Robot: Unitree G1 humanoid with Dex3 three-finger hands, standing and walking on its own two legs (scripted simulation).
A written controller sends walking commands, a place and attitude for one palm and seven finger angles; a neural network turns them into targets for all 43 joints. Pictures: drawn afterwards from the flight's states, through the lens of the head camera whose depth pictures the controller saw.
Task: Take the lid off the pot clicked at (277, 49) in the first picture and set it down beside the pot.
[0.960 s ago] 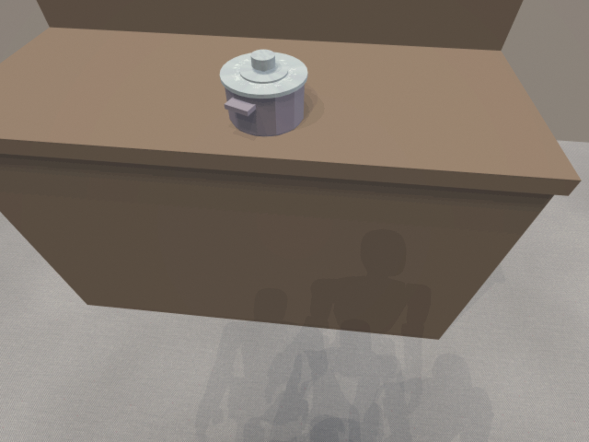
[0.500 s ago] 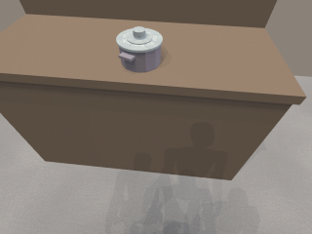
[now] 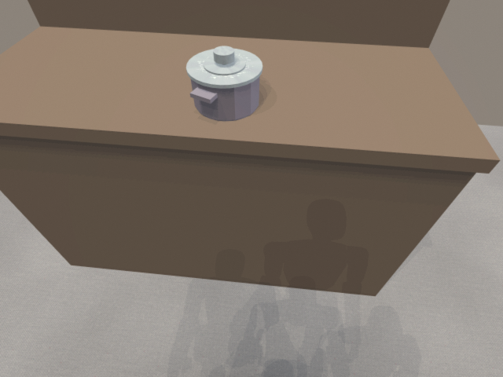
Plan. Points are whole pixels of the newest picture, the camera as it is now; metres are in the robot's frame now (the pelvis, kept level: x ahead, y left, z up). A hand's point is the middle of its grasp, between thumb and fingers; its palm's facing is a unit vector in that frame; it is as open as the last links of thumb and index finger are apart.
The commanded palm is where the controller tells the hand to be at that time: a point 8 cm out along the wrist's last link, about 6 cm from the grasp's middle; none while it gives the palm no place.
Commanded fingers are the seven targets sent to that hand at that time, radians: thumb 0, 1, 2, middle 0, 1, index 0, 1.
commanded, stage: take the last steps up to it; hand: left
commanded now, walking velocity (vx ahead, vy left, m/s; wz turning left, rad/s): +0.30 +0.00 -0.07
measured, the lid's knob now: (224, 55) +0.72 +0.11 +0.16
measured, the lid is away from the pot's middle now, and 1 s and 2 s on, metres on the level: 0.00 0.00 0.00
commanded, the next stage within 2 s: come to a stop and stand still in 0.42 s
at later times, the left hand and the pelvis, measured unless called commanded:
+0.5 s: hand (192, 295) +0.31 +0.15 -0.16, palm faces -0.01 -0.97 -0.22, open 7.4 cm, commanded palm none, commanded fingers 0.00 0.90 0.90 -0.20 -0.30 -0.20 -0.30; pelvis +0.16 -0.03 -0.02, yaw -1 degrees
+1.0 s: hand (158, 322) +0.25 +0.21 -0.18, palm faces +0.05 -0.97 -0.24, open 7.3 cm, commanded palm none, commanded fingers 0.00 0.90 0.90 -0.20 -0.30 -0.20 -0.30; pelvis +0.21 +0.01 +0.00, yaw -2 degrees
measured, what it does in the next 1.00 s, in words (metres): walks ahead: right foot, then left foot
